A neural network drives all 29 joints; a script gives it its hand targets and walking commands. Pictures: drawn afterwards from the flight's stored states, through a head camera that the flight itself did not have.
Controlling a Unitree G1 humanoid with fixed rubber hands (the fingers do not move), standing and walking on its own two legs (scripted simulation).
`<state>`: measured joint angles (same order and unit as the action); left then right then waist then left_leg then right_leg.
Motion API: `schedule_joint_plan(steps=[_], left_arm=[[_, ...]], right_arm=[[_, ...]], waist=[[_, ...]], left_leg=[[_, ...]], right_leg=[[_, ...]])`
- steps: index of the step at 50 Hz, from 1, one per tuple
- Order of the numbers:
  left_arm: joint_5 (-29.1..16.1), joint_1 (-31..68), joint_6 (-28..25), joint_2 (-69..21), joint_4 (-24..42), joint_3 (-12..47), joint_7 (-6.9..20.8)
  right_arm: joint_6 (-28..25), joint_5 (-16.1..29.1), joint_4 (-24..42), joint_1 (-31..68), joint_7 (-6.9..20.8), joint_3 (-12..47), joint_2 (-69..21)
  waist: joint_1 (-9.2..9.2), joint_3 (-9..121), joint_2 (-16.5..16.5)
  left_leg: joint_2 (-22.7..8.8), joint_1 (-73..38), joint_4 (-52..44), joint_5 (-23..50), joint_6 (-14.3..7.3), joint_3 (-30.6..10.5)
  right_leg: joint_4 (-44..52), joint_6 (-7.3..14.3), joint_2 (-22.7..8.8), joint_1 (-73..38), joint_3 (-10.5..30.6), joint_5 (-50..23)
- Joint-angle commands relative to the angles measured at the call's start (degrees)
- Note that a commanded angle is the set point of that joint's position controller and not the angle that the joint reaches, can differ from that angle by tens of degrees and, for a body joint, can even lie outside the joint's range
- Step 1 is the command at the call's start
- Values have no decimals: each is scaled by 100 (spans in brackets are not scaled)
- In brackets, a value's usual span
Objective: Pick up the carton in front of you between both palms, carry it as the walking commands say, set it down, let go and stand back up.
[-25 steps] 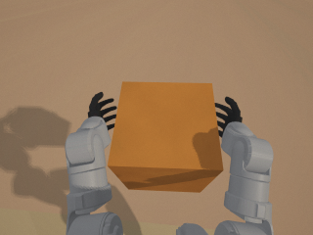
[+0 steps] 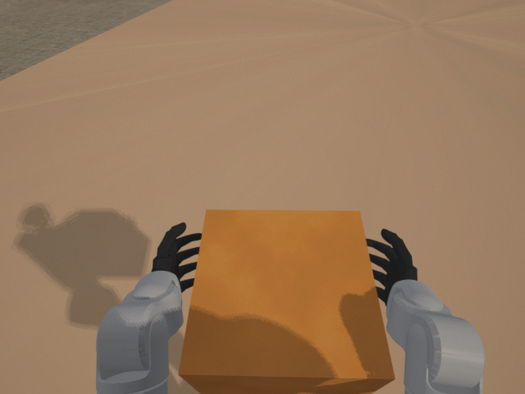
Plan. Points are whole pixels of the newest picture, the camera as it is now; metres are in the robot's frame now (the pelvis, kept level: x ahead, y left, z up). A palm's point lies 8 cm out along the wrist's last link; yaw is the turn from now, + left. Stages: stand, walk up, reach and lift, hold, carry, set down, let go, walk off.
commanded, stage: carry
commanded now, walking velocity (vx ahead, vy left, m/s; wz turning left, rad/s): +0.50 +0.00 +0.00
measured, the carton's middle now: (281, 315) +0.24 +0.01 +0.03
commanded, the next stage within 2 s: none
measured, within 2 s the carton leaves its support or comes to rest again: neither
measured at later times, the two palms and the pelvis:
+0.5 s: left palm (230, 158) +0.56 +0.13 +0.08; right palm (374, 170) +0.54 -0.17 +0.07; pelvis +0.31 -0.01 -0.02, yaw -3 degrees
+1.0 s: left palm (243, 97) +0.88 +0.14 +0.06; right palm (348, 101) +0.87 -0.16 +0.06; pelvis +0.65 +0.00 -0.03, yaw -3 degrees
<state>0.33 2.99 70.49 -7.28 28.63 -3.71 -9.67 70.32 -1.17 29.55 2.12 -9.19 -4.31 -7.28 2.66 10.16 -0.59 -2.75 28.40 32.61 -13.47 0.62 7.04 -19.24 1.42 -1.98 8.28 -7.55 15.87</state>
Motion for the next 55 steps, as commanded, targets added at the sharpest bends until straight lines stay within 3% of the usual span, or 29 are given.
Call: schedule_joint_plan(steps=[1, 4, 5, 6, 7, 8, 10, 13, 16, 21, 23, 25, 26, 27, 28, 30, 31, 33, 36, 41, 45, 47, 49, 50, 51, 52, 53, 54, 55], left_arm=[[-1114, 2279, -132, -3594, 389, 2996, 276], [-869, 2463, -183, -3278, -98, 2780, 99], [-788, 2528, -191, -3202, -243, 2703, 44], [-758, 2684, -190, -3118, -283, 2663, -1], [-815, 2835, -225, -3201, -329, 2707, -14], [-836, 2906, -299, -3431, -473, 2758, -5], [-758, 2824, -495, -3898, -698, 2704, 53], [-647, 2790, -748, -4447, -867, 2720, 124], [-551, 2422, -910, -4640, -850, 2737, 147], [-723, 1881, -920, -4566, -166, 3024, 200], [-819, 1700, -866, -4393, 209, 3118, 210], [-840, 1414, -789, -4165, 407, 3115, 205], [-846, 1158, -742, -4046, 473, 3086, 199], [-799, 1124, -717, -3893, 506, 3044, 189], [-891, 1121, -683, -3907, 577, 3070, 206], [-1054, 1249, -666, -4076, 798, 3227, 299], [-1100, 1405, -688, -4150, 900, 3330, 347], [-1202, 1521, -723, -4187, 986, 3476, 436], [-1281, 1326, -709, -3950, 988, 3482, 495], [-1077, 1004, -556, -3277, 765, 3183, 324], [-892, 1007, -437, -3131, 609, 3017, 188], [-862, 1060, -418, -3190, 605, 3038, 172], [-852, 1114, -416, -3238, 653, 3097, 176], [-856, 1182, -415, -3230, 722, 3130, 180], [-907, 1170, -429, -3344, 877, 3208, 210], [-969, 1181, -465, -3581, 828, 3353, 249], [-972, 1153, -532, -3924, 746, 3406, 308], [-958, 1144, -619, -4208, 690, 3439, 377], [-915, 1150, -700, -4440, 654, 3456, 436]], right_arm=[[-146, 780, 120, 2149, -14, 2819, -3759], [-185, 745, -294, 2290, -103, 2646, -3367], [-218, 735, -483, 2321, -141, 2554, -3240], [-268, 709, -700, 2357, -179, 2459, -3177], [-324, 733, -768, 2410, -185, 2448, -3306], [-384, 766, -773, 2513, -157, 2496, -3520], [-555, 912, -729, 2875, -35, 2752, -4037], [-806, 1100, -659, 3159, 111, 3019, -4499], [-944, 1203, -591, 2895, 209, 3163, -4633], [-936, 1168, -168, 2059, 241, 3198, -4528], [-867, 1130, 109, 1804, 215, 3207, -4395], [-766, 1085, 336, 1519, 176, 3221, -4157], [-706, 1088, 490, 1468, 160, 3232, -3965], [-625, 1109, 748, 1448, 161, 3327, -3832], [-577, 1168, 835, 1518, 169, 3390, -3806], [-583, 1142, 737, 1434, 202, 3406, -4012], [-611, 1109, 680, 1401, 225, 3400, -4133], [-673, 1001, 645, 1337, 237, 3379, -4243], [-704, 853, 663, 1161, 166, 3340, -4133], [-534, 748, 542, 953, -10, 3175, -3535], [-406, 862, 514, 1091, -16, 3155, -3328], [-396, 898, 485, 1117, 9, 3127, -3346], [-419, 880, 323, 991, 34, 3062, -3409], [-443, 862, 312, 936, 47, 3037, -3426], [-490, 952, 332, 1068, 87, 3094, -3542], [-537, 1057, 353, 971, 146, 3172, -3793], [-606, 1110, 437, 1028, 227, 3274, -4039], [-691, 1148, 486, 1128, 307, 3373, -4300], [-786, 1165, 549, 1252, 384, 3471, -4543]], waist=[[-134, 358, -816], [-253, 339, -527], [-348, 336, 153], [-430, 539, 1543], [-437, 532, 1821], [-406, 574, 1256], [-374, 847, 360], [-359, 772, 584], [-356, 630, 700], [-395, 455, 945], [-358, 452, 960], [-249, 865, 663], [-85, 1238, 197], [-48, 1591, -1317], [-75, 1284, -1657], [-108, 1085, -513], [-140, 937, -109], [-173, 738, -281], [-176, 411, -648], [-156, -110, -709], [-148, -515, -815], [-191, -339, -854], [-361, 275, -470], [-449, 570, 361], [-412, 1135, 1931], [-387, 1155, 1770], [-396, 1158, 1271], [-383, 1248, 646], [-355, 1165, 398]], left_leg=[[119, -646, -586, 692, 3, 417], [146, -1972, -660, 218, -115, 574], [-525, -2595, -1157, -584, -375, -612], [-1637, -3358, -1862, -1193, -1033, -2869], [-2111, -3690, -2021, -564, -1407, -3781], [-2095, -3488, -1891, 172, -1419, -3523], [-1903, -3268, -1886, 77, -1170, -2701], [-1518, -2699, -2310, -75, -830, -1550], [-1313, -2828, -2390, 431, -825, -956], [-1094, -3182, -2040, 1827, -631, -261], [-1088, -3172, -1636, 2309, -530, -56], [-801, -2504, -236, 2997, -251, 511], [-606, -1651, 1055, 2037, -66, 608], [82, 84, 2809, 691, 219, 441], [364, 1325, 3733, -1390, 127, -66], [-224, 1477, 4143, -1161, -105, -623], [-435, 1288, 3670, -821, -123, -693], [-454, 781, 2729, -388, -73, -515], [-442, 749, 1648, 100, 40, -249], [-236, 614, 132, 1054, 43, 236], [-203, 424, -355, 1304, -95, 425], [-9, -330, -409, 966, -201, 713], [332, -2293, -562, 530, -251, 923], [-763, -3256, -1174, 323, -550, -827], [-2096, -4430, -1600, 1296, -1381, -3007], [-2209, -4154, -1647, 3139, -1518, -3094], [-2051, -3916, -1401, 4294, -1444, -2319], [-1931, -3721, -1356, 4370, -1206, -1836], [-1785, -3281, -1519, 4056, -969, -1456]], right_leg=[[608, 511, -1129, -51, 725, -392], [-549, 263, -821, 664, 253, -371], [-1757, -4, -419, 1418, -214, -610], [-3272, -198, 74, 2646, -221, 487], [-4197, -118, 170, 3504, 263, 1477], [-4726, -21, -107, 3569, 637, 1482], [-4705, 21, -446, 3504, 808, 770], [-3516, -117, -464, 2918, 549, 68], [-2290, -217, -374, 2740, 242, -331], [-935, -126, -67, 2200, -351, -1101], [-654, -28, 12, 1656, -543, -1132], [-498, 110, 221, -40, -751, -811], [-399, 277, -478, -1110, 256, -239], [209, 1042, -1882, -2272, 2925, 193], [532, 1348, -2219, -2588, 3688, -828], [264, 1156, -2035, -1955, 2601, -1952], [426, 925, -1932, -1488, 2198, -1670], [844, 592, -1656, -815, 1476, -962], [1242, 645, -1508, -591, 936, -478], [1183, 494, -1255, -745, 217, -1460], [1096, 376, -1274, -996, 39, -1823], [432, 268, -1241, -1027, -200, -2861], [-1531, -16, -819, -349, -673, -3567], [-3044, -309, -407, 796, -708, -2454], [-4918, -534, 278, 2316, -361, 257], [-5710, -388, 202, 2612, 418, 1265], [-5868, -257, -34, 2645, 659, 1258], [-5473, -152, -274, 2596, 788, 1000], [-4819, -123, -411, 2377, 760, 750]])
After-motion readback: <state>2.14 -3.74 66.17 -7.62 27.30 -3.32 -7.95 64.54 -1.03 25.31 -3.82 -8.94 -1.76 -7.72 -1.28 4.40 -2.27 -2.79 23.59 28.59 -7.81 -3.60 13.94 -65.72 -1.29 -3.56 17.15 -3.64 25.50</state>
